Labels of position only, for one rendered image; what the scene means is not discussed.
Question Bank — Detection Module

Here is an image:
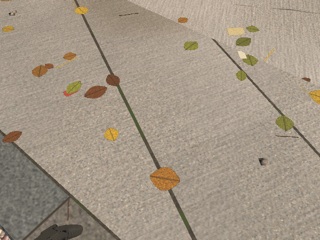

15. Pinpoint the robot left hand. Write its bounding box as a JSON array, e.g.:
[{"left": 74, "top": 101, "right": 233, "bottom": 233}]
[{"left": 34, "top": 224, "right": 83, "bottom": 240}]

